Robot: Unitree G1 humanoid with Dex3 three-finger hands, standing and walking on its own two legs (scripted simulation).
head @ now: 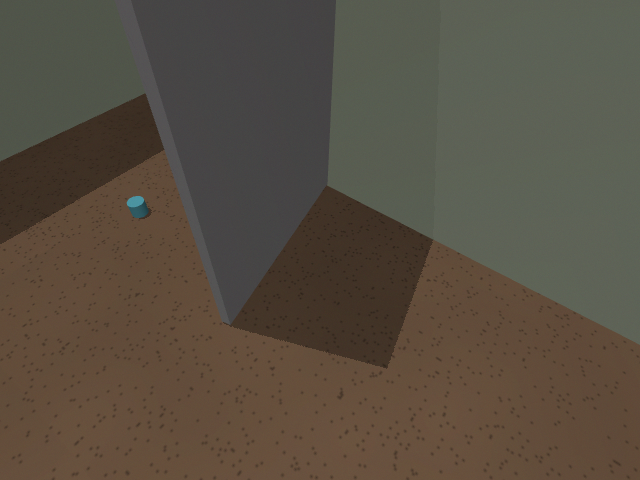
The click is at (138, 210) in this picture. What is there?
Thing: low tin
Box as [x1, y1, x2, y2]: [127, 196, 148, 217]
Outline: 131,197 127,201 127,205 132,215 135,217 141,217 145,215 148,210 143,198 140,196
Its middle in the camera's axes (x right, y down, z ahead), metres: -0.80 -0.14 +1.73
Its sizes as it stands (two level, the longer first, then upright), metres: 0.072 0.072 0.067
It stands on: the floor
